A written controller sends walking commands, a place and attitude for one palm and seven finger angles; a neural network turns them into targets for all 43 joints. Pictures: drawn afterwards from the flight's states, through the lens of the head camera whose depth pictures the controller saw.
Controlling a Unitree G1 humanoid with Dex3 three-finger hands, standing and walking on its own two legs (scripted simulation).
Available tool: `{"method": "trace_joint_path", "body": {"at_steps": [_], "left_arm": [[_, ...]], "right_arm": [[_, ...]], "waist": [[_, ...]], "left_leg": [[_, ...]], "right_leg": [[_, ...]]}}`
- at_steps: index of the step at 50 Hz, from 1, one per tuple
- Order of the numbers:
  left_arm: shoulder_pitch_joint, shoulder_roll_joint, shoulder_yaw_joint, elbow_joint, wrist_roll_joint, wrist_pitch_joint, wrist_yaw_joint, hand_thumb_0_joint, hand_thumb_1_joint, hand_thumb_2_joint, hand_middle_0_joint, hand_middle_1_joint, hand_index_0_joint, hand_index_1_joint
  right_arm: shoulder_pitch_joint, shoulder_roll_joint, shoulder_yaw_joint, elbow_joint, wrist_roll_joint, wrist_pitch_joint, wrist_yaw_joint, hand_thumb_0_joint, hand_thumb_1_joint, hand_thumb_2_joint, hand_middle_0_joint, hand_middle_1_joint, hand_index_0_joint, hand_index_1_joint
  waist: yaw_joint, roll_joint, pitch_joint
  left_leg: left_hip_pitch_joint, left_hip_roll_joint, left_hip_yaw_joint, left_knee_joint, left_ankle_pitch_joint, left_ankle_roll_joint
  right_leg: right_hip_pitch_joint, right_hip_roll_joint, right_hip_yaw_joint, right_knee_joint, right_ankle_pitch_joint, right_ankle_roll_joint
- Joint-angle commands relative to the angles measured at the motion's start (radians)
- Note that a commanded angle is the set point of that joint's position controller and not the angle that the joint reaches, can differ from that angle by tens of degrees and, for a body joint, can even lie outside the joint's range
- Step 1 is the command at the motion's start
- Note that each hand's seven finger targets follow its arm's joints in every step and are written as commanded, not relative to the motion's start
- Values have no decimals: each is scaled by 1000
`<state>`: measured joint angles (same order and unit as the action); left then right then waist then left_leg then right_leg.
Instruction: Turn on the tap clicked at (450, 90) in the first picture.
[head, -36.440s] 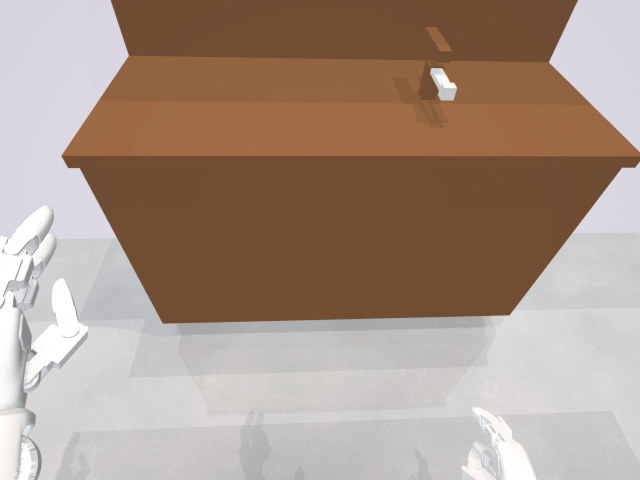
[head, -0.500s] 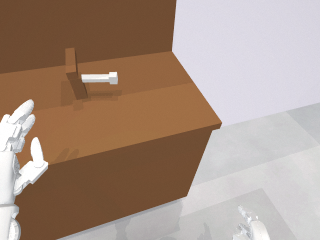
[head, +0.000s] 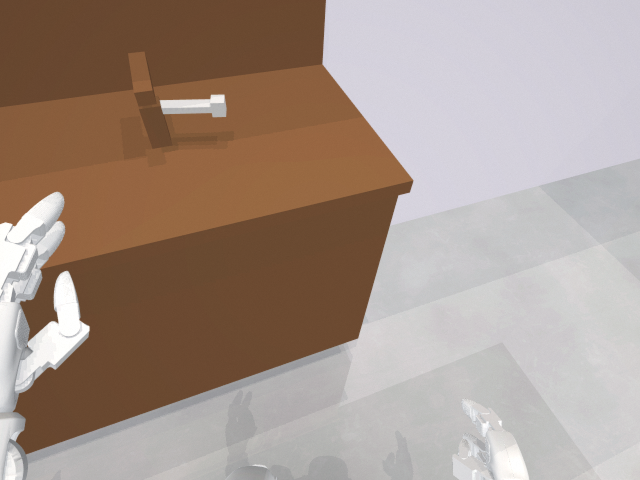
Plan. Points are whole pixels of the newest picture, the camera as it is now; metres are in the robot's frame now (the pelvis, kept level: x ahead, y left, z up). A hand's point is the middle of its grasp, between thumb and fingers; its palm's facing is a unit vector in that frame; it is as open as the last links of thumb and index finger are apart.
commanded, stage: stop stepping back and stand still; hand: left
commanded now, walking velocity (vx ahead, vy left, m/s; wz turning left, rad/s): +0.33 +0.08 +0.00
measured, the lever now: (218, 105) +0.69 +0.23 +0.08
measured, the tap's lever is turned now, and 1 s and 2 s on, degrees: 76 76 76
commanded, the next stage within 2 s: stand and check the lever's angle in 0.72 s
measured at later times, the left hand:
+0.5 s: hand out of the picture +0.10 +0.26 +0.15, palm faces +0.43 -0.85 -0.31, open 7.5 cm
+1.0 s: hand (4, 456) +0.11 +0.24 +0.16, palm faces +0.43 -0.84 -0.34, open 7.5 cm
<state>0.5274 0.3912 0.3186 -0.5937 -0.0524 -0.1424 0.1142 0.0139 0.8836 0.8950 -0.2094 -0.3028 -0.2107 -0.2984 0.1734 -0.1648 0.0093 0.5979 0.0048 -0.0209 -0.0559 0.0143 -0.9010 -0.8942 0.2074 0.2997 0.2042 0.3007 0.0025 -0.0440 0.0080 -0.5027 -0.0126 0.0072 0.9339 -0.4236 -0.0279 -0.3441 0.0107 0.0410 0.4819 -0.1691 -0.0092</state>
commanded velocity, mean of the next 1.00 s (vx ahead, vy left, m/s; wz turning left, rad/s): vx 0.14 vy -0.02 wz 0.00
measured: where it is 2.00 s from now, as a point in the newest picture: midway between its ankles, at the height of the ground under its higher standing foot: outside the picture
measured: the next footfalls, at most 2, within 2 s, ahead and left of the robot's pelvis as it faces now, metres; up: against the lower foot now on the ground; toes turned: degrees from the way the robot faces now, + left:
left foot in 0.10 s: -0.02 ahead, +0.12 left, +0.00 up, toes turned +3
right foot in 0.30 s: +0.02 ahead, -0.08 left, +0.00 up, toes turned +3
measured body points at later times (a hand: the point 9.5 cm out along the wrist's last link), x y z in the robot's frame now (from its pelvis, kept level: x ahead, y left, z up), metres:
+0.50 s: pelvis -0.10 +0.01 -0.01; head -0.12 +0.03 +0.44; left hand +0.07 +0.30 +0.17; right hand +0.06 -0.21 -0.10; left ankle -0.09 +0.13 -0.74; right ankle -0.02 -0.09 -0.73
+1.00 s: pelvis -0.09 -0.01 -0.01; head -0.09 -0.01 +0.44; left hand +0.09 +0.28 +0.18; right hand +0.07 -0.25 -0.09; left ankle -0.06 +0.11 -0.74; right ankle -0.07 -0.11 -0.74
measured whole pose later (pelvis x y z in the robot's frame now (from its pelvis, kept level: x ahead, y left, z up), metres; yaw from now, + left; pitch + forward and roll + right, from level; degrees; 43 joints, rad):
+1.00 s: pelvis -0.09 -0.01 -0.01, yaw +2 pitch -3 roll -1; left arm 0.46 0.35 0.32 -0.50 -0.06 -0.12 0.15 0.01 0.88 0.90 -0.21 -0.30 -0.21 -0.30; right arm 0.21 -0.22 -0.02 0.65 0.01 -0.07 -0.08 0.02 -0.90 -0.89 0.20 0.30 0.20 0.30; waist 0.00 0.01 0.03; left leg -0.28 0.03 0.00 0.59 -0.27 0.00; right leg -0.24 0.02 -0.06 0.56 -0.29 -0.03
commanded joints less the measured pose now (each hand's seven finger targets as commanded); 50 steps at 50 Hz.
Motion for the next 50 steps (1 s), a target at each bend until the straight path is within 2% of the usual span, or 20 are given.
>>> {"method": "trace_joint_path", "body": {"at_steps": [1, 3, 5, 7, 13, 14, 16, 17, 23, 25, 26, 28, 30, 36, 37, 39, 42, 45, 48, 50], "left_arm": [[-37, 158, 169, -94, -6, -46, 53, 0, 900, 900, -200, -300, -200, -300], [-32, 159, 162, -97, -8, -46, 62, 0, 900, 900, -200, -300, -200, -300], [-92, 152, 143, -175, -9, -55, 63, 0, 900, 900, -200, -300, -200, -300], [-139, 152, 132, -169, 7, -47, 66, 0, 900, 900, -200, -300, -200, -300], [-180, 103, 79, -65, 22, -26, 52, 0, 900, 900, -200, -300, -200, -300], [-201, 91, 66, -58, 28, -30, 47, 0, 900, 900, -200, -300, -200, -300], [-250, 153, 111, -87, 21, -35, 37, 0, 900, 900, -200, -300, -200, -300], [-252, 142, 101, -54, 14, -40, 33, 0, 900, 900, -200, -300, -200, -300], [-210, 147, 109, -116, 3, -34, 50, 0, 900, 900, -200, -300, -200, -300], [-275, 131, 109, -195, 7, -46, 64, 0, 900, 900, -200, -300, -200, -300], [-279, 183, 151, -205, 40, -49, 57, 0, 900, 900, -200, -300, -200, -300], [-266, 148, 114, -121, 18, -29, 45, 0, 900, 900, -200, -300, -200, -300], [-188, 108, 85, -35, 18, -11, 46, 0, 900, 900, -200, -300, -200, -300], [-127, 111, 100, -85, 9, -4, 57, 0, 900, 900, -200, -300, -200, -300], [-127, 112, 100, -65, 17, -6, 55, 0, 900, 900, -200, -300, -200, -300], [-192, 161, 116, -112, 9, -16, 47, 0, 900, 900, -200, -300, -200, -300], [-210, 162, 134, -116, -8, -32, 49, 0, 900, 900, -200, -300, -200, -300], [-172, 146, 137, -131, -12, -42, 62, 0, 900, 900, -200, -300, -200, -300], [-117, 113, 113, -101, -18, -40, 66, 0, 900, 900, -200, -300, -200, -300], [-124, 132, 127, -109, -2, -46, 64, 0, 900, 900, -200, -300, -200, -300]], "right_arm": [[-57, -123, -44, -171, 12, -62, -26, 0, -900, -900, 200, 300, 200, 300], [-27, -162, -64, -172, 14, -82, -41, 0, -900, -900, 200, 300, 200, 300], [-27, -205, -76, -186, 15, -101, -45, 0, -900, -900, 200, 300, 200, 300], [-33, -157, -63, -143, 8, -124, -40, 0, -900, -900, 200, 300, 200, 300], [-57, -188, -56, -106, 1, -134, -20, 0, -900, -900, 200, 300, 200, 300], [-59, -185, -58, -102, -5, -127, -22, 0, -900, -900, 200, 300, 200, 300], [-55, -157, -59, -104, 2, -119, -17, 0, -900, -900, 200, 300, 200, 300], [-31, -139, -57, -76, 1, -125, -9, 0, -900, -900, 200, 300, 200, 300], [-70, -129, -27, -92, -4, -117, -37, 0, -900, -900, 200, 300, 200, 300], [-50, -182, -35, -110, -12, -125, -39, 0, -900, -900, 200, 300, 200, 300], [-81, -164, -49, -119, -13, -132, -32, 0, -900, -900, 200, 300, 200, 300], [-37, -146, -40, -102, 6, -142, -5, 0, -900, -900, 200, 300, 200, 300], [-67, -133, -31, -82, 14, -142, 6, 0, -900, -900, 200, 300, 200, 300], [-60, -151, -35, -121, -2, -116, -12, 0, -900, -900, 200, 300, 200, 300], [-53, -148, -40, -116, -7, -110, -14, 0, -900, -900, 200, 300, 200, 300], [-70, -119, -36, -121, 2, -109, -8, 0, -900, -900, 200, 300, 200, 300], [-60, -137, -52, -106, 15, -131, -8, 0, -900, -900, 200, 300, 200, 300], [-86, -129, -36, -104, 3, -116, -24, 0, -900, -900, 200, 300, 200, 300], [-98, -180, -60, -143, 14, -108, -34, 0, -900, -900, 200, 300, 200, 300], [-100, -150, -41, -129, 6, -108, -33, 0, -900, -900, 200, 300, 200, 300]], "waist": [[-26, -70, -178], [-30, 0, -149], [-18, 283, -118], [-45, 362, -39], [-2, 193, 35], [1, 105, 39], [-11, -183, -21], [-21, -241, -63], [-37, 39, -42], [-41, 452, -12], [8, 312, -126], [-30, 270, 28], [-18, 141, 75], [-1, 254, -55], [5, 123, -55], [-5, -168, -57], [-14, -106, -70], [-17, 60, -89], [5, 127, -65], [1, 188, -44]], "left_leg": [[235, 38, -4, -253, 28, 36], [327, 57, 6, -516, 60, 62], [354, 240, -229, -648, 110, 152], [216, 283, -361, -738, -29, 210], [-15, 182, -159, -554, -309, 131], [-46, 122, -91, -396, -261, 111], [-45, -2, 33, 89, -86, 64], [-28, 5, -20, 192, -53, 52], [392, 44, 39, -389, -24, 77], [385, 319, -472, -770, -410, 204], [222, 300, -319, -758, -116, 225], [215, 344, -479, -810, -373, 247], [171, 315, -363, -780, -268, 228], [98, 185, -116, -619, -205, 105], [37, 132, -46, -448, -133, 88], [-48, 39, 23, -27, 17, 44], [71, 74, -45, -55, 24, 38], [313, 58, -16, -432, 179, 52], [281, 176, -218, -545, 190, 103], [231, 152, -186, -572, 187, 94]], "right_leg": [[-4, -269, 162, -108, 24, -91], [-12, -186, 115, -57, -146, -54], [-79, -10, -25, 201, -189, 13], [-145, -4, -9, 434, -267, 31], [191, 23, -87, 25, -206, 1], [212, -10, -35, -81, -222, -33], [125, -286, 424, -294, -342, -178], [79, -314, 484, -335, -516, -189], [-215, -174, 106, -89, -539, -115], [-313, 59, -98, 449, -401, -5], [-138, 50, -54, 690, -315, -3], [-357, -12, 21, 798, -247, 8], [-293, -58, -3, 650, -183, 9], [238, 34, -157, -32, -192, -17], [302, -2, -93, -124, -152, -40], [243, -306, 348, -277, -89, -167], [131, -301, 256, -201, -68, -181], [74, -178, 83, -72, -100, -86], [88, -39, -10, -16, -94, -3], [132, -32, -26, -30, -58, 2]]}}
